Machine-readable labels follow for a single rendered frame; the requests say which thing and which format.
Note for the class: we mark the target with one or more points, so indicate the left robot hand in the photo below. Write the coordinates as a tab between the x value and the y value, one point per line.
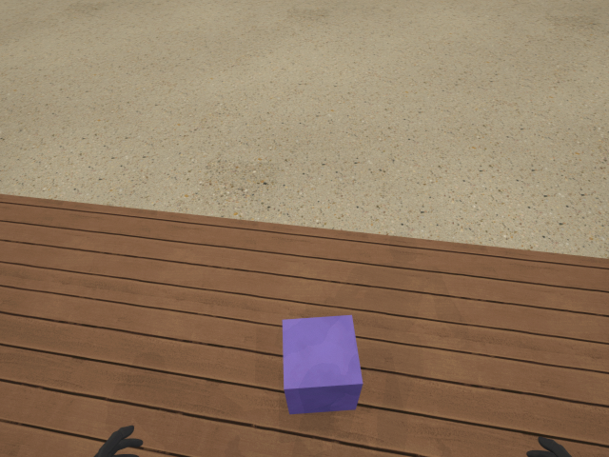
117	441

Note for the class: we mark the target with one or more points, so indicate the carton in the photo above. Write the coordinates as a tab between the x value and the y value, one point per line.
322	369

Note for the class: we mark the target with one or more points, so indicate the right robot hand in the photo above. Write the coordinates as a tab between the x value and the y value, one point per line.
554	449

